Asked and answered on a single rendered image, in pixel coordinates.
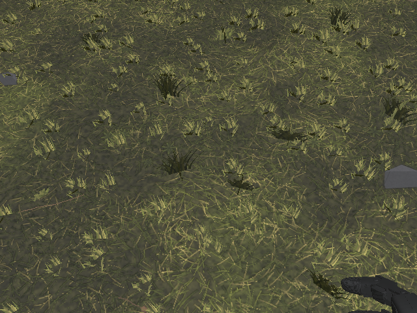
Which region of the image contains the right robot hand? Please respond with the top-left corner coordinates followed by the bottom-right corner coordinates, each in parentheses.
top-left (341, 275), bottom-right (417, 313)

